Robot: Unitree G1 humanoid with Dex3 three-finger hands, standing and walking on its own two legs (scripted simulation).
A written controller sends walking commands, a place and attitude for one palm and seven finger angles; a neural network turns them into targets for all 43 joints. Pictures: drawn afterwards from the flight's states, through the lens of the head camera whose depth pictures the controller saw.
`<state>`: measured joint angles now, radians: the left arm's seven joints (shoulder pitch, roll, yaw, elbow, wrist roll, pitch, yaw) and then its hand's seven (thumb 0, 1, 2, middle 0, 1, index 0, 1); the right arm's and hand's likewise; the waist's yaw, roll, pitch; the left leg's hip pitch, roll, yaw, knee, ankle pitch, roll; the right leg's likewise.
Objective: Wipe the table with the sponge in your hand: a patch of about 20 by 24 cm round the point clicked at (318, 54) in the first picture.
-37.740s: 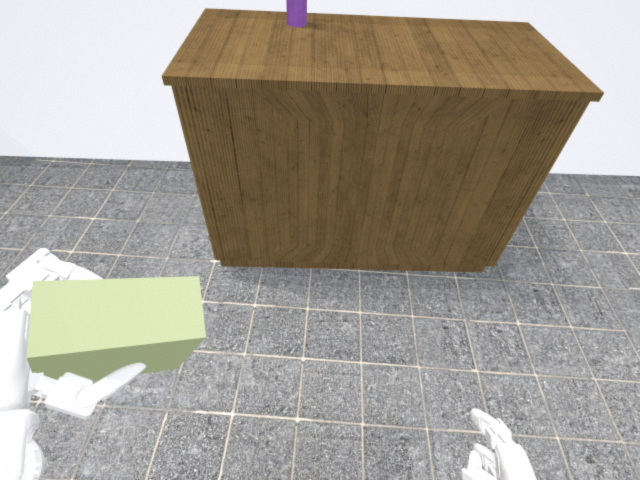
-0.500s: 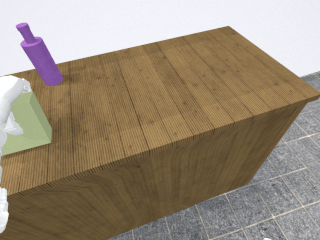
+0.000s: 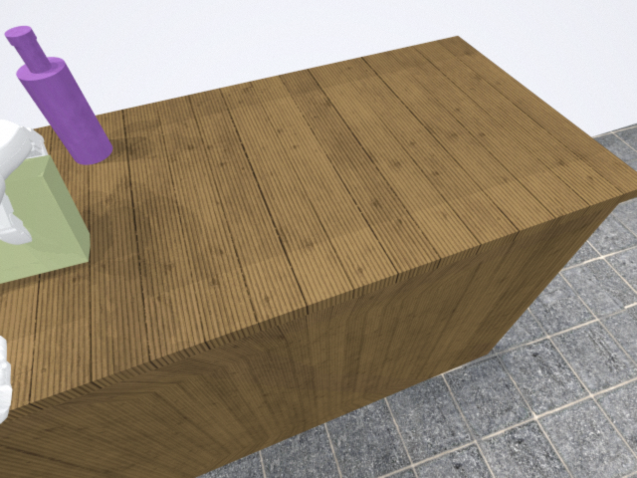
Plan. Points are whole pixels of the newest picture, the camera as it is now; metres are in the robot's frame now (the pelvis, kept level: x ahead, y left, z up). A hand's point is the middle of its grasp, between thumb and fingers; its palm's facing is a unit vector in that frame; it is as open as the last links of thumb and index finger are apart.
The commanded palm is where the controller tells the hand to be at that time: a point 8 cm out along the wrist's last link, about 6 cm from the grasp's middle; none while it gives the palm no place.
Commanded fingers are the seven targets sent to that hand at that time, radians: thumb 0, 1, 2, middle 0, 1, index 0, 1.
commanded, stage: wipe forward along the first lane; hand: left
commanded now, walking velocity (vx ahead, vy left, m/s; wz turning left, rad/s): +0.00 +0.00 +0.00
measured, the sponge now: (21, 236) +0.38 +0.39 +0.10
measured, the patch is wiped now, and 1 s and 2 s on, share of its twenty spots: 0.25 0.30 0.45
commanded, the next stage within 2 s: slide across to the middle lane in 0.18 s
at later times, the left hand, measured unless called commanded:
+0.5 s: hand (17, 169) +0.44 +0.39 +0.16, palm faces -0.14 +0.05 -0.99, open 10.3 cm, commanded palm +0.43 +0.37 +0.21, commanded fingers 0.00 0.10 1.30 -1.20 -1.60 -1.20 -1.60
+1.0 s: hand (73, 157) +0.46 +0.33 +0.15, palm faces -0.08 +0.02 -1.00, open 10.4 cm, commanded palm +0.45 +0.32 +0.21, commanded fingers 0.00 0.10 1.30 -1.20 -1.60 -1.20 -1.60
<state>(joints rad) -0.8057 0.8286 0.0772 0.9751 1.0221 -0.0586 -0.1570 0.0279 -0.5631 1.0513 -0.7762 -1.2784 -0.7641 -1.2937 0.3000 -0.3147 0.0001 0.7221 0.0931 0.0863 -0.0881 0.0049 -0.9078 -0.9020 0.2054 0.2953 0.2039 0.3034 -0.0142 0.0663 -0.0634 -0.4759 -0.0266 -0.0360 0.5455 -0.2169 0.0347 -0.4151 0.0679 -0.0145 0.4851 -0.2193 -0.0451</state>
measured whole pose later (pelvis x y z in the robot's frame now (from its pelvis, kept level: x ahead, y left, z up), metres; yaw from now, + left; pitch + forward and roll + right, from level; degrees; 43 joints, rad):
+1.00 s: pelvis +0.03 +0.02 +0.01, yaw +1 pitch +8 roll -1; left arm -0.81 0.62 -0.08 0.76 1.00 0.16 -0.11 0.00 -0.54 1.05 -0.73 -1.33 -0.72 -1.34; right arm 0.18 -0.28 0.02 0.69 0.07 0.08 -0.05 0.00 -0.91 -0.90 0.21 0.30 0.20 0.30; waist 0.01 0.06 -0.06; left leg -0.36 -0.07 -0.03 0.45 -0.22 0.06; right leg -0.30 0.02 -0.01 0.40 -0.23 -0.02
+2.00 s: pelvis +0.04 +0.00 +0.01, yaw +0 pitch +3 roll +0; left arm -0.39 0.57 -0.07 0.28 0.93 0.35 -0.09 0.00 -0.49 1.05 -0.66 -1.40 -0.65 -1.41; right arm 0.15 -0.30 0.03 0.65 0.09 0.14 -0.03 0.01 -0.91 -0.90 0.20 0.29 0.20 0.30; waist 0.03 0.10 -0.07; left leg -0.27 -0.04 -0.02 0.47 -0.25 0.04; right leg -0.22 0.05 0.01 0.43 -0.27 -0.04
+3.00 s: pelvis +0.02 -0.01 +0.00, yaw -1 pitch -1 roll +0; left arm -0.14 0.49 -0.19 -0.15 0.94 0.58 -0.11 0.01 -0.50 1.04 -0.63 -1.40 -0.70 -1.32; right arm 0.01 -0.28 0.06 0.64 0.09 0.12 -0.02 0.01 -0.91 -0.90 0.20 0.29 0.20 0.30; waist 0.10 0.11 -0.06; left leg -0.22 -0.04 -0.02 0.48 -0.25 0.02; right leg -0.19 0.06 0.01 0.49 -0.28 -0.06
